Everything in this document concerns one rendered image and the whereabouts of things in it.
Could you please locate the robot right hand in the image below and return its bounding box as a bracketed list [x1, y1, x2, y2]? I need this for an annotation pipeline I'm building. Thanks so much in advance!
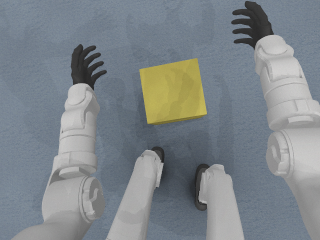
[231, 1, 274, 50]

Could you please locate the left robot thigh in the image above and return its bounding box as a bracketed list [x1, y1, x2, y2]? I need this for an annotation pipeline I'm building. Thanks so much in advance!
[105, 155, 164, 240]

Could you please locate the carton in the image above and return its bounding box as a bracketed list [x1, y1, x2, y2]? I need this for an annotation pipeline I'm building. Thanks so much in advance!
[139, 58, 207, 125]

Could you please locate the robot right forearm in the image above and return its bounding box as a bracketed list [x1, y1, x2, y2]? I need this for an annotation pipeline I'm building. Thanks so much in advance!
[254, 35, 320, 131]

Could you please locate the robot left hand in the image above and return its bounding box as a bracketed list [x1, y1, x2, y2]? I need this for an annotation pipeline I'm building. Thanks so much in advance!
[71, 44, 107, 91]

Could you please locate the left robot upper arm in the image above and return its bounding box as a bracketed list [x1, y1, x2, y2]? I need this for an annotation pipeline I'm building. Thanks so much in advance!
[11, 175, 106, 240]

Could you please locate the right robot foot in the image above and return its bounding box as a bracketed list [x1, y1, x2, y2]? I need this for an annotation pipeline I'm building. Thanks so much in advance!
[194, 164, 210, 211]

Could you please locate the robot left forearm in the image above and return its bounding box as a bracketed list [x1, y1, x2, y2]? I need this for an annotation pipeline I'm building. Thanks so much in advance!
[41, 83, 100, 219]

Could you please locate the right robot upper arm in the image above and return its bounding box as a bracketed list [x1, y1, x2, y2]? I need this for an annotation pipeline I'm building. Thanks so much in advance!
[265, 127, 320, 240]

